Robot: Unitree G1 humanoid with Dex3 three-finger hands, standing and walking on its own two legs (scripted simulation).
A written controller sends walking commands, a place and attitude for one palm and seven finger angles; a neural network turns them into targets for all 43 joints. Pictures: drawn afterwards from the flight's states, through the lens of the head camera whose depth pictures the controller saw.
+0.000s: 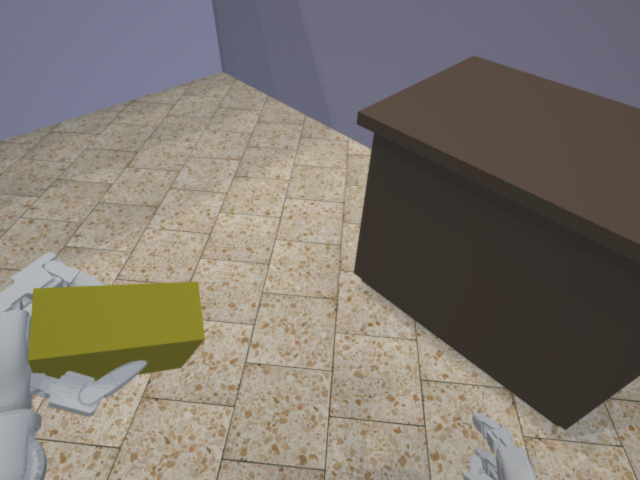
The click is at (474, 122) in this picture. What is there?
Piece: table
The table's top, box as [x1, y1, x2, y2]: [357, 56, 639, 263]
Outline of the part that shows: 358,111 358,124 639,263 638,108 482,58 472,56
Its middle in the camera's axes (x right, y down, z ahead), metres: +0.63 -0.25 +0.98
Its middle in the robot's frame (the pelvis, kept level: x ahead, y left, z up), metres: +0.94 -0.57 -0.02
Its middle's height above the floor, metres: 0.75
